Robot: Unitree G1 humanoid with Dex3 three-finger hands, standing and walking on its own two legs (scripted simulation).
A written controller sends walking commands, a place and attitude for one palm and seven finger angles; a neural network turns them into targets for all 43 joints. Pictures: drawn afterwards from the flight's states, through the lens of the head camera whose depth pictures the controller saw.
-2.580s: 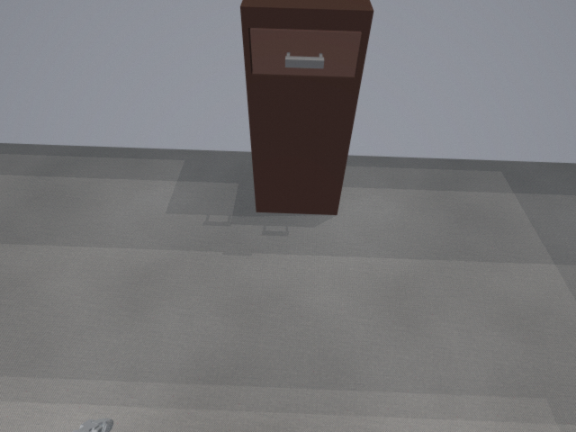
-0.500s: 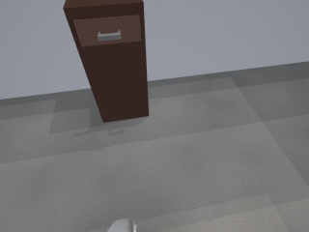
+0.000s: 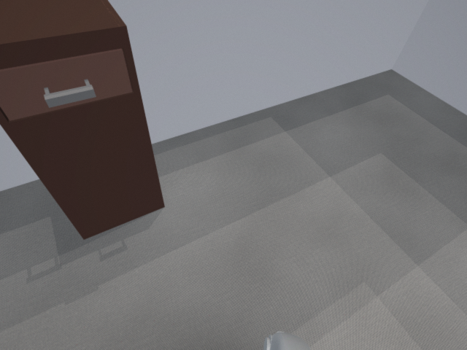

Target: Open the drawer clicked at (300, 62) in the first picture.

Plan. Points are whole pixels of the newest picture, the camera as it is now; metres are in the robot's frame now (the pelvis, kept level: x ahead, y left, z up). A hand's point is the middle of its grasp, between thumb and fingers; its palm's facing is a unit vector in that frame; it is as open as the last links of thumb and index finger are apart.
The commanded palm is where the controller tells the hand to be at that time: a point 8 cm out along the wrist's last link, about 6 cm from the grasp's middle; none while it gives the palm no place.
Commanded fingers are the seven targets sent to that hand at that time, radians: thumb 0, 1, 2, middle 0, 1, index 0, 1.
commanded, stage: walk to a spot facing it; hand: left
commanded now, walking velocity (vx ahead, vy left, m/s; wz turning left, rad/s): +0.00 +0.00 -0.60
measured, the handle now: (69, 91) +0.71 +0.52 -0.01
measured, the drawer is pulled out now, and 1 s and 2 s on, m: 0.00 0.00 0.00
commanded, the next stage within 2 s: turn to face it in 1.96 s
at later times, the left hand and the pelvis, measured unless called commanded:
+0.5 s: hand (176, 298) +0.24 +0.13 -0.16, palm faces -0.31 -0.92 -0.23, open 7.3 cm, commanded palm none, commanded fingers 0.00 0.90 0.90 -0.20 -0.30 -0.20 -0.30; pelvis +0.07 -0.01 -0.01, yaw -18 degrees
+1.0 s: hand (154, 290) +0.25 +0.19 -0.17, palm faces -0.53 -0.82 -0.20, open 7.4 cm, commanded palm none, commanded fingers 0.00 0.90 0.90 -0.20 -0.30 -0.20 -0.30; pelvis +0.09 +0.04 +0.00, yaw -36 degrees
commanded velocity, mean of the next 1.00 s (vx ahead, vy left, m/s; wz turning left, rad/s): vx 0.00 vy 0.00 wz -0.60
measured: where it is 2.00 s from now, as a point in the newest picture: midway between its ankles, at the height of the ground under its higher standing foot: outside the picture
